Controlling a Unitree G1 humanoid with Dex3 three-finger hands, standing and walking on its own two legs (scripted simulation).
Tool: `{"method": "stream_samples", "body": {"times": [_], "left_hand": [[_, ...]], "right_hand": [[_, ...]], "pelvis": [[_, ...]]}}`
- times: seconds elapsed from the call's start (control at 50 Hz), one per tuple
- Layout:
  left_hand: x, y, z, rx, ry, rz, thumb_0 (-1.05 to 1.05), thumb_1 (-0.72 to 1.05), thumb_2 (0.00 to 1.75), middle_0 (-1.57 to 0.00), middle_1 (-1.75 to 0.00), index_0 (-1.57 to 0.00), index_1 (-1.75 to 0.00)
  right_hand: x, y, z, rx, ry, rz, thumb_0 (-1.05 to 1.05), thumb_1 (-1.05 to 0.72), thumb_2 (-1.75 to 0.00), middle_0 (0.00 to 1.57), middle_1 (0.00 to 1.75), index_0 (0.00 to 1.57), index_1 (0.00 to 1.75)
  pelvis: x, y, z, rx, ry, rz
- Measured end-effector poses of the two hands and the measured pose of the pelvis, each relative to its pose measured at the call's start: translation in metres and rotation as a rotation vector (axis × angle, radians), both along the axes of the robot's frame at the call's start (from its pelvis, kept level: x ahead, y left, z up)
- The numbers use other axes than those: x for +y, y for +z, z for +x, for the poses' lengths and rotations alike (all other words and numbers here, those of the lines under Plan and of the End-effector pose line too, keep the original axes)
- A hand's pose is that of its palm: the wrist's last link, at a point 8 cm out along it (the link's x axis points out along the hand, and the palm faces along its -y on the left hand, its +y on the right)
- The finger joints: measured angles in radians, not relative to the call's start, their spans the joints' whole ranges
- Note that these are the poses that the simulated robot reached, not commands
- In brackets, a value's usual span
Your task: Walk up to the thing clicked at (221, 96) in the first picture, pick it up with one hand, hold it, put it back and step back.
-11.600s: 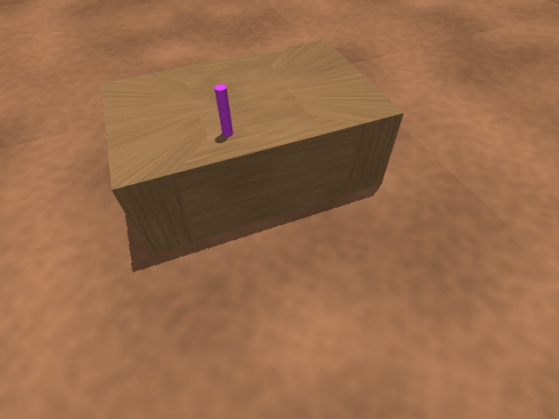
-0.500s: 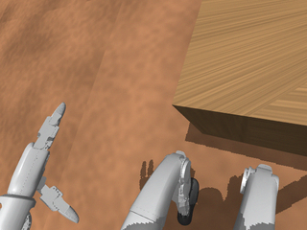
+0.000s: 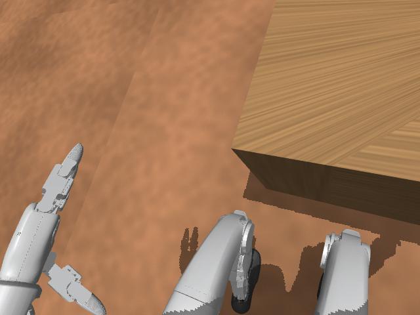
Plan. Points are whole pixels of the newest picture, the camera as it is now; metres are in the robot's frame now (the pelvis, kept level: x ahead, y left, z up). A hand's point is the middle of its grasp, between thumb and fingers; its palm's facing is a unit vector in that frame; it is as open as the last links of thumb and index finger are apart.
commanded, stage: close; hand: right
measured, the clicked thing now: out of the picture +0.52 -0.35 -0.01
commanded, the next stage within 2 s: settle in 1.02 s
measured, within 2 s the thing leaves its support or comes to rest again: leaves its support in 1.32 s
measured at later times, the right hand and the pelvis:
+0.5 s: hand out of the picture +0.50 -0.32 -0.06, palm faces +0.43 +0.90 +0.02, open 16.2 cm; pelvis +0.00 +0.00 +0.00, yaw +0 degrees
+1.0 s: hand out of the picture +0.50 -0.32 -0.04, palm faces +0.46 +0.89 +0.01, open 7.7 cm; pelvis +0.00 +0.01 +0.01, yaw +0 degrees
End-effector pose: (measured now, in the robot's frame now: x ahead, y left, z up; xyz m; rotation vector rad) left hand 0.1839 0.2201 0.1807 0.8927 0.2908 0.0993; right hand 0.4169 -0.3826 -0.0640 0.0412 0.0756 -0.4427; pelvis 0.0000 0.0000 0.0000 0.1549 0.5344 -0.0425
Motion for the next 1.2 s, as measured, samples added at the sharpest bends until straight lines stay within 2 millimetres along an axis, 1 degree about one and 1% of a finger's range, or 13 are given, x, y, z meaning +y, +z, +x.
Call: {"method": "stream_samples", "body": {"times": [0.12,0.26,0.34,0.44,0.52,0.62,0.76,0.86,0.94,1.06,1.12,1.2], "left_hand": [[-0.002,-0.001,0.0,-0.003,0.011,-0.016,-0.01,-0.53,0.05,-0.07,-0.06,-0.08,-0.06],[-0.002,-0.012,0.0,0.015,0.018,-0.045,-0.01,-0.55,0.06,-0.07,-0.06,-0.07,-0.06],[0.001,-0.012,0.0,0.024,0.019,-0.029,-0.01,-0.55,0.06,-0.07,-0.06,-0.07,-0.06],[0.01,-0.008,-0.002,0.033,0.042,0.003,-0.01,-0.55,0.06,-0.07,-0.06,-0.07,-0.06],[0.017,-0.013,-0.005,0.049,0.076,-0.001,-0.01,-0.55,0.06,-0.07,-0.05,-0.07,-0.06],[0.017,-0.02,-0.004,0.06,0.083,-0.032,-0.01,-0.54,0.06,-0.06,-0.05,-0.06,-0.05],[0.024,-0.019,-0.001,0.071,0.091,-0.049,-0.01,-0.54,0.06,-0.06,-0.05,-0.06,-0.05],[0.03,-0.015,0.001,0.06,0.096,-0.043,-0.01,-0.54,0.07,-0.06,-0.05,-0.06,-0.05],[0.028,-0.012,0.003,0.041,0.09,-0.04,-0.01,-0.55,0.07,-0.06,-0.05,-0.06,-0.05],[0.022,-0.008,0.003,0.025,0.066,-0.031,-0.01,-0.55,0.06,-0.06,-0.05,-0.06,-0.05],[0.021,-0.007,0.001,0.028,0.063,-0.027,-0.01,-0.55,0.06,-0.06,-0.05,-0.06,-0.05],[0.023,-0.01,-0.004,0.046,0.086,-0.027,-0.01,-0.55,0.07,-0.07,-0.05,-0.06,-0.06]], "right_hand": [[0.009,0.001,0.001,-0.001,-0.001,0.013,-0.01,0.49,-0.11,0.0,0.05,0.02,0.07],[0.015,0.002,0.01,0.005,-0.005,0.001,-0.01,0.52,-0.07,0.05,0.06,0.07,0.07],[0.016,0.003,0.019,-0.004,-0.021,-0.005,-0.01,0.55,-0.07,0.12,0.09,0.14,0.11],[0.02,0.006,0.03,-0.008,-0.011,-0.006,-0.01,0.55,-0.1,0.23,0.17,0.25,0.18],[0.024,0.008,0.038,-0.009,-0.004,-0.006,-0.01,0.55,-0.13,0.32,0.23,0.34,0.24],[0.025,0.012,0.042,-0.01,-0.011,-0.014,-0.01,0.53,-0.18,0.46,0.33,0.48,0.34],[0.028,0.019,0.036,0.01,-0.006,-0.013,-0.01,0.41,-0.34,0.7,0.54,0.72,0.55],[0.03,0.024,0.033,0.004,-0.025,0.003,-0.01,0.28,-0.44,0.85,0.67,0.87,0.68],[0.029,0.025,0.035,0.005,-0.03,-0.005,-0.01,0.15,-0.54,0.95,0.76,0.97,0.78],[0.026,0.021,0.036,-0.003,-0.026,-0.017,-0.01,-0.01,-0.69,1.0,0.87,1.09,0.91],[0.027,0.02,0.035,-0.009,-0.021,-0.013,-0.02,-0.02,-0.73,1.0,0.91,1.07,0.94],[0.026,0.02,0.035,-0.007,-0.019,-0.001,-0.03,-0.01,-0.8,0.98,0.97,1.05,1.0]], "pelvis": [[0.0,0.003,0.001,-0.005,-0.003,0.0],[0.0,0.003,0.001,-0.003,-0.003,-0.003],[0.001,0.002,0.0,0.002,0.0,-0.004],[0.003,0.003,0.001,0.012,0.004,-0.005],[0.004,0.003,0.002,0.016,0.006,-0.006],[0.006,0.004,0.003,0.019,0.011,-0.008],[0.007,0.01,0.007,0.023,0.012,-0.013],[0.009,0.015,0.008,0.012,0.008,-0.014],[0.011,0.015,0.006,0.009,0.007,-0.013],[0.011,0.012,0.003,0.009,0.01,-0.013],[0.01,0.012,0.003,0.011,0.01,-0.013],[0.009,0.013,0.003,0.014,0.01,-0.01]]}}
